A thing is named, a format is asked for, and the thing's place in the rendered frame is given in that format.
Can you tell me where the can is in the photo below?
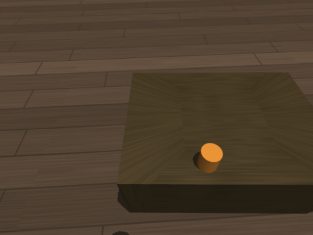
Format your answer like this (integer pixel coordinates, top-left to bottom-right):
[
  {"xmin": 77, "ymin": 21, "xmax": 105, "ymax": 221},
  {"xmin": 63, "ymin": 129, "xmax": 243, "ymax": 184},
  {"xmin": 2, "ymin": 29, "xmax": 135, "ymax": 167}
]
[{"xmin": 197, "ymin": 143, "xmax": 223, "ymax": 173}]

